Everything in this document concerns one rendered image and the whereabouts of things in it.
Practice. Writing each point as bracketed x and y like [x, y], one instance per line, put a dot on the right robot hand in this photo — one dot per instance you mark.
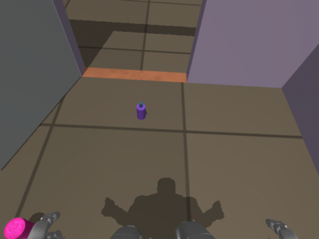
[281, 229]

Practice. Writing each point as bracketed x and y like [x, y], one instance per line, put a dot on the left robot hand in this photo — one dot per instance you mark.
[41, 228]

